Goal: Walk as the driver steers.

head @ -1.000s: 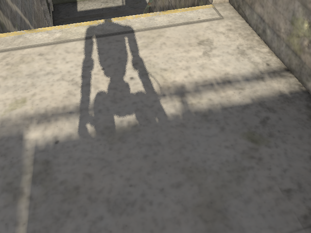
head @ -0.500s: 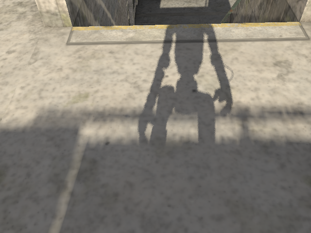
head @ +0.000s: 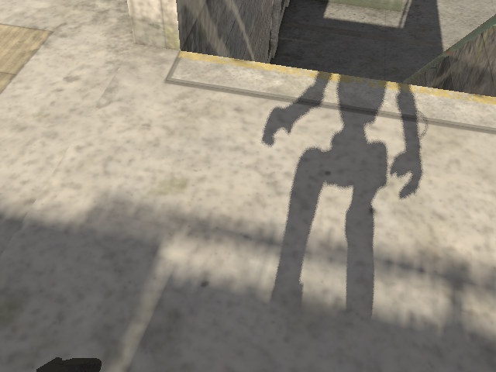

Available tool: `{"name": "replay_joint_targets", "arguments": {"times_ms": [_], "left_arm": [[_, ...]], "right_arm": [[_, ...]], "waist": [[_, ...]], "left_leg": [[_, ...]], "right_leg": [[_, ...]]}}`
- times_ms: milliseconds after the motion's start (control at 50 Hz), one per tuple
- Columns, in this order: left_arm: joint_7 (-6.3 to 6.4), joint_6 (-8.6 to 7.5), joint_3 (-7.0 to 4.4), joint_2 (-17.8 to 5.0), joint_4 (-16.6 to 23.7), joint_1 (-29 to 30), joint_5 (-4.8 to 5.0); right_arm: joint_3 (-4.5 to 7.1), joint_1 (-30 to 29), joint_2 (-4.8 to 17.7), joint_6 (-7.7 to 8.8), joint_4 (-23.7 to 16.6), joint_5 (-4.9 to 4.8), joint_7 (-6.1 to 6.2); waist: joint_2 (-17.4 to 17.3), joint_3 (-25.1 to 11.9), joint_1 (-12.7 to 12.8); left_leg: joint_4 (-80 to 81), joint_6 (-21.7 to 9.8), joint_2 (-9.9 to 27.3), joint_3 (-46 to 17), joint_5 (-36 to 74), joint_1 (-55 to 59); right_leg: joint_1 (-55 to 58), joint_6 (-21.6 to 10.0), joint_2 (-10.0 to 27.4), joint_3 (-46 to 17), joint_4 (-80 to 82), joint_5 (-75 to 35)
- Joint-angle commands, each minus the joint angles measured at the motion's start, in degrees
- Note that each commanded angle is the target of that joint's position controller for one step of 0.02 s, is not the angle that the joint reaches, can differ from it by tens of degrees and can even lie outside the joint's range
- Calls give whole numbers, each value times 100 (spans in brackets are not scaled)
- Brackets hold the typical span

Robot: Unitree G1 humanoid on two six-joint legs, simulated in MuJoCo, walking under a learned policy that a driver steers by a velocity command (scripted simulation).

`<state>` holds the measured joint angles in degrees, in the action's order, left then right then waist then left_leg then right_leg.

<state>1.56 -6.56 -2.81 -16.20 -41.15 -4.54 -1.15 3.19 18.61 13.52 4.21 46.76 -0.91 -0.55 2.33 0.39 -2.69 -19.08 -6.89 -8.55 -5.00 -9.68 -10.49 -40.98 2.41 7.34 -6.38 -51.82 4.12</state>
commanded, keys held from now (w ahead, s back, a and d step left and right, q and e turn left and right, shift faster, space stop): w+q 0.04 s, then w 0.16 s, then w+e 0.80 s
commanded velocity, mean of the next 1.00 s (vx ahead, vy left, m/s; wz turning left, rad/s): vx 0.50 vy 0.00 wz -0.18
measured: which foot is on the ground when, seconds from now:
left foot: down 0.00-0.24, up 0.26-0.68, down 0.70-1.00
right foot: up 0.00-0.20, down 0.22-0.70, up 0.72-1.00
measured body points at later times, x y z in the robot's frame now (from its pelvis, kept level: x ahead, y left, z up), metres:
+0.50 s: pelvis +0.27 -0.05 +0.00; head +0.29 -0.07 +0.45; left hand +0.28 +0.22 -0.11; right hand +0.46 -0.29 -0.10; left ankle +0.37 +0.12 -0.69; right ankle +0.26 -0.14 -0.74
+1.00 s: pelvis +0.50 -0.03 +0.00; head +0.53 -0.02 +0.45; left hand +0.75 +0.18 -0.09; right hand +0.46 -0.31 -0.12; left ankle +0.47 +0.10 -0.74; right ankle +0.58 -0.22 -0.67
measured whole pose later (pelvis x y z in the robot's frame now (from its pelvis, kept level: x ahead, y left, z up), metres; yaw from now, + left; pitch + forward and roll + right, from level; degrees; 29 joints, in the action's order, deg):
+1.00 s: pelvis +0.50 -0.03 +0.00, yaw -15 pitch +2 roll +2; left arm -0.9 -1.8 -3.9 -17.9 -36.3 -11.0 1.2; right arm 3.9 19.3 16.0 5.6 48.3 0.4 -0.1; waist 3.3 0.3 -4.2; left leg -15.1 -1.0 -1.0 6.8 -13.1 -3.7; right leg -41.5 0.6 5.6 -3.8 -55.0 6.0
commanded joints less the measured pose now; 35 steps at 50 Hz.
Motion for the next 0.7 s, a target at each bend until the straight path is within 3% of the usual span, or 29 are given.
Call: {"name": "replay_joint_targets", "arguments": {"times_ms": [20, 100, 140, 180, 200, 220, 240, 260, 280, 300, 320, 340, 360, 400, 480, 580, 620, 660, 680, 700], "left_arm": [[-13, -32, -11, -176, 456, 417, 38], [-184, -152, 0, -271, 646, 848, 107], [-265, -217, -33, -377, 706, 869, 101], [-271, -251, -86, -490, 674, 535, 102], [-241, -268, -158, -605, 539, -8, 81], [-206, -276, -239, -847, 383, -894, 28], [-186, -239, -369, -1314, 219, -1843, -31], [-255, -164, -388, -1189, -57, -2235, 112], [-262, -140, -251, -722, 34, -1933, 221], [-259, -72, -179, -529, 148, -1506, 205], [-292, -29, -138, -488, 198, -1242, 162], [-306, -21, -113, -426, 236, -1125, 132], [-318, -7, -102, -415, 248, -1082, 110], [-312, -10, -123, -464, 217, -1162, 157], [-178, 67, -227, -759, 119, -1482, 227], [-109, 206, -252, -822, 24, -1954, 287], [-80, 266, -268, -844, 41, -1933, 296], [-60, 326, -250, -746, 95, -1788, 290], [-63, 328, -189, -560, 163, -1677, 260], [-76, 303, -57, -168, 303, -1592, 172]], "right_arm": [[209, 96, 905, 42, -391, -62, 103], [173, 441, 873, -4, -282, -66, 138], [154, 510, 860, -37, -238, -38, 155], [169, 395, 934, -77, -237, -10, 154], [143, 282, 885, -85, -271, 3, 140], [63, 120, 731, -65, -369, 80, 109], [-32, 663, 464, 13, -397, 65, 94], [-84, 1109, 451, 91, -315, -35, 70], [11, 622, 929, 143, -379, -95, 43], [13, -45, 974, 164, -525, -69, 27], [3, -403, 871, 193, -625, 44, 23], [31, -444, 826, 209, -655, 142, 34], [23, -359, 720, 213, -660, 165, 34], [-13, -271, 549, 196, -655, 186, 54], [-115, -1159, 363, 214, -891, 176, 74], [-63, -1934, 552, 288, -1105, 54, -4], [8, -1969, 708, 336, -1153, 32, -20], [104, -1519, 843, 376, -1041, 30, 1], [183, -992, 994, 390, -940, 75, 44], [282, -23, 1348, 381, -825, 148, 106]], "waist": [[-603, 24, -56], [-730, -57, -283], [-804, -74, -251], [-992, -119, -34], [-990, -362, 257], [-804, -1066, 663], [367, -1992, 710], [1646, -2145, 634], [926, -1227, 662], [282, -550, 640], [-134, -56, 512], [-180, 21, 357], [-64, -7, 238], [193, -150, 165], [262, -86, 403], [357, -55, 633], [427, -68, 545], [478, -200, 243], [407, -508, -29], [-307, -1246, -421]], "left_leg": [[577, -711, 1198, -1125, 722, -447], [154, -640, 1497, -1459, 621, 220], [-111, -597, 1689, -1700, 809, 569], [-401, -498, 1758, -1817, 1422, 733], [-885, -385, 1529, -1691, 2183, 723], [-2036, -208, 1267, -1340, 2363, 332], [-3987, 207, 546, -660, 1016, -1409], [-5297, 432, 216, -371, -2141, -2843], [-5733, 364, 647, -572, -1962, -3509], [-5715, 355, 895, -327, -1440, -3573], [-5317, 371, 1055, -165, -1095, -3481], [-4881, 397, 1224, -159, -842, -3211], [-4567, 452, 1280, -99, -743, -2922], [-3946, 602, 1237, 96, -658, -2604], [-2221, 818, 1039, 208, 417, -2146], [-1148, 858, 771, 76, 1025, -1562], [-849, 778, 746, 10, 736, -1273], [-444, 594, 786, 73, 553, -518], [-371, 418, 1089, -79, 464, 363], [-387, 38, 2151, -1038, 177, 1767]], "right_leg": [[543, 62, -426, 298, 1292, -842], [705, -54, -562, 300, 2057, -954], [858, -214, -615, 309, 2287, -578], [1362, -435, -707, 430, 2501, -67], [2120, -621, -796, 540, 2774, -87], [3438, -990, -286, 118, 2559, -363], [5684, -1838, 795, -1665, 2443, -293], [6346, -2355, 1539, -3715, 3266, 944], [5756, -2105, 1381, -3692, 3532, 1961], [4944, -1883, 1110, -2895, 3639, 1825], [4158, -1821, 829, -2355, 3830, 1189], [3751, -1738, 614, -2048, 3924, 587], [3495, -1696, 407, -1793, 4015, 154], [3236, -1732, 182, -1335, 4069, -531], [2798, -1624, -17, -903, 4087, -648], [2881, -1451, 62, -1289, 3771, 36], [3046, -1360, 141, -1621, 3539, 273], [3005, -1184, -17, -1734, 3081, 309], [2683, -1006, -274, -1553, 2436, 273], [1879, -761, -684, -958, 751, 1048]]}}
